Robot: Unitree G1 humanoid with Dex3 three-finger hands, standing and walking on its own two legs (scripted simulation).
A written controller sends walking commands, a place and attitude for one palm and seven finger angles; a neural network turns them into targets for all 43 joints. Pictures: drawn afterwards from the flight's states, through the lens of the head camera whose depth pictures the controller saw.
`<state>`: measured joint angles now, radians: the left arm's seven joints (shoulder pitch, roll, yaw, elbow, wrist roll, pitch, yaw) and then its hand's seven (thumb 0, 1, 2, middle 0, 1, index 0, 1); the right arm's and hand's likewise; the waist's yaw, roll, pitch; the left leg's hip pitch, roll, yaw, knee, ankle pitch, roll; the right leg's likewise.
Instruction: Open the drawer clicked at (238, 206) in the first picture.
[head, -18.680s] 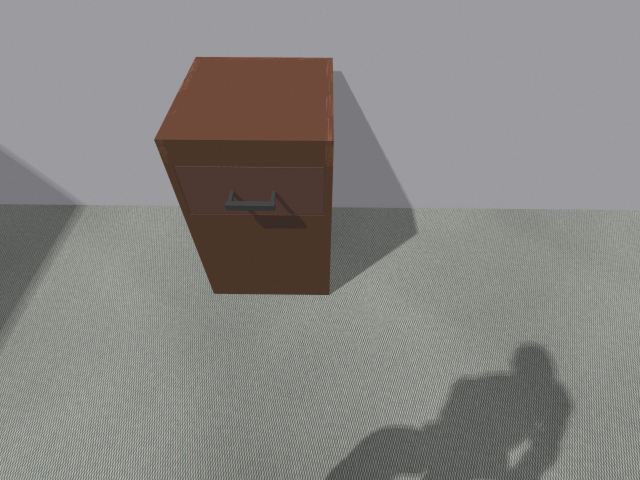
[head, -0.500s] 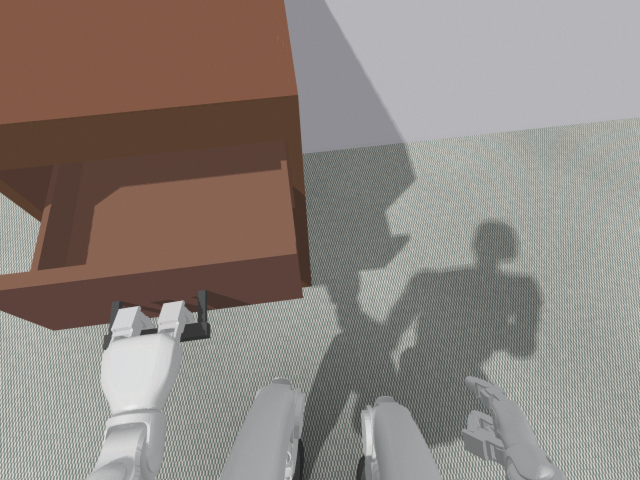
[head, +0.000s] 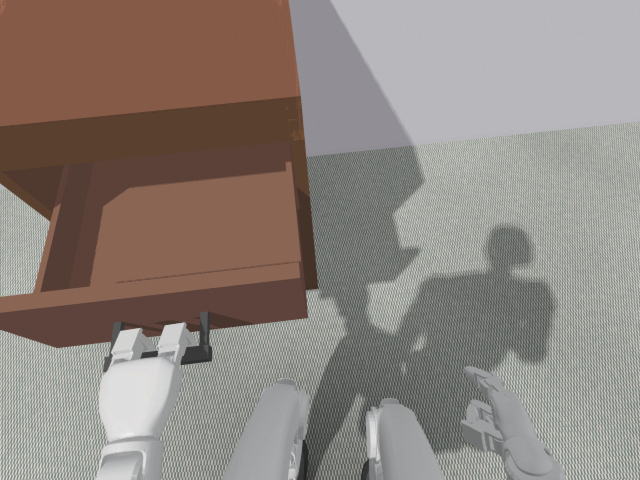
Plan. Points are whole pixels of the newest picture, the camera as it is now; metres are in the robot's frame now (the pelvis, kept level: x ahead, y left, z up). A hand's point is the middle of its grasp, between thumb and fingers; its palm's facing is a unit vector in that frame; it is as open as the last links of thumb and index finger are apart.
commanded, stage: pull the drawer open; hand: left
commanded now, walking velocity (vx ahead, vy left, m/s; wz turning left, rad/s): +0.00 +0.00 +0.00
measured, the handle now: (160, 342) +0.27 +0.25 -0.07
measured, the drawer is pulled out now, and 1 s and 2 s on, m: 0.20 0.24 0.24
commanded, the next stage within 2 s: open the thumb to release the handle in 1.06 s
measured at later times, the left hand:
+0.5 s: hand (162, 413) +0.19 +0.23 -0.08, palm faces -0.14 -0.10 -0.98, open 5.8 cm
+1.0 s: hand (161, 427) +0.18 +0.23 -0.08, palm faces -0.15 -0.11 -0.98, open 5.9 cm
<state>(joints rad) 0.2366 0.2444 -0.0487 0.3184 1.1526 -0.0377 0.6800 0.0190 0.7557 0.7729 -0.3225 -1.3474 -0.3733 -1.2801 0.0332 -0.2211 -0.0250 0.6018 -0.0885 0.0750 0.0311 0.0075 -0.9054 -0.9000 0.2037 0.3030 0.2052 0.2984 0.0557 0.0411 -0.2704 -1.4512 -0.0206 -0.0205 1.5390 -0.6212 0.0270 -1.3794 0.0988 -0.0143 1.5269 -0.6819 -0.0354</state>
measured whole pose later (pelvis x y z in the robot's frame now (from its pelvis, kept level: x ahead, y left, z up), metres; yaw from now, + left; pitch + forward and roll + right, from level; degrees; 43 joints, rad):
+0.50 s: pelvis +0.00 +0.00 +0.00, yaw +1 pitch +31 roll -1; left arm 0.32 0.24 -0.05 0.28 1.16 -0.08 0.67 0.02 0.75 0.76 -0.31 -1.33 -0.36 -1.28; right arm 0.03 -0.22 -0.02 0.59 -0.10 0.06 0.02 0.01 -0.91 -0.90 0.20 0.30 0.21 0.30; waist 0.08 0.04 -0.28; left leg -1.45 -0.03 -0.02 1.54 -0.63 0.02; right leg -1.38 0.09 -0.01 1.54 -0.70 -0.04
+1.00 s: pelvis +0.00 -0.01 -0.01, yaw +1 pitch +31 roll -1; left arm 0.35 0.24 -0.03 0.27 1.17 -0.14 0.67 0.02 0.75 0.77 -0.30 -1.33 -0.35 -1.27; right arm 0.02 -0.22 -0.02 0.59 -0.10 0.06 0.02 0.01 -0.91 -0.90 0.20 0.30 0.21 0.30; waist 0.09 0.04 -0.28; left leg -1.46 -0.03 -0.02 1.56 -0.63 0.01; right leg -1.40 0.09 -0.02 1.57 -0.70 -0.05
